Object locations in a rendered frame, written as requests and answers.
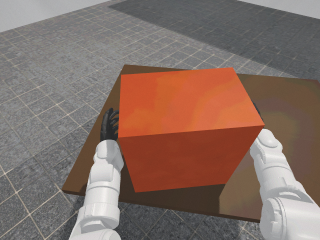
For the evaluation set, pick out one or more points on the robot left forearm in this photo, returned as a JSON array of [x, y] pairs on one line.
[[100, 209]]

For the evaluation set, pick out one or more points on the left robot upper arm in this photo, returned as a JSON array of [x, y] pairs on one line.
[[104, 234]]

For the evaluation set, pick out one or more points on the left robot hand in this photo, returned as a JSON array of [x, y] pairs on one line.
[[107, 131]]

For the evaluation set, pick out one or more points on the right robot upper arm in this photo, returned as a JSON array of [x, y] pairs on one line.
[[287, 219]]

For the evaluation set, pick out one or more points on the table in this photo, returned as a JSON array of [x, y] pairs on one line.
[[290, 109]]

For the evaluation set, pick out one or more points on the robot right forearm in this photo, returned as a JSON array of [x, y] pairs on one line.
[[273, 171]]

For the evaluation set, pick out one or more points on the carton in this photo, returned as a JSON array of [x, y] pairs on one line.
[[188, 128]]

